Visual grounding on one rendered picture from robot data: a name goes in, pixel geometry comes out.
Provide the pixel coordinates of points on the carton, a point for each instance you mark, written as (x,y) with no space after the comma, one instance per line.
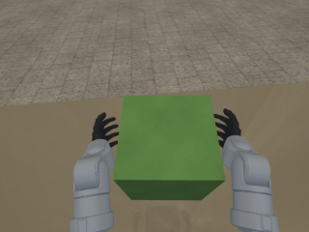
(168,148)

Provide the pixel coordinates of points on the left robot forearm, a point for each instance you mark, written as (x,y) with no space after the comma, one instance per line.
(91,186)

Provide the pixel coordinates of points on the robot right hand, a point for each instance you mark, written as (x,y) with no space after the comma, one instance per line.
(232,127)

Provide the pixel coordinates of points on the right robot forearm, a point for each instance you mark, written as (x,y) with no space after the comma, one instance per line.
(251,185)

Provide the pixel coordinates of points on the robot left hand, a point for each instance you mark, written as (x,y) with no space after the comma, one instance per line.
(99,132)

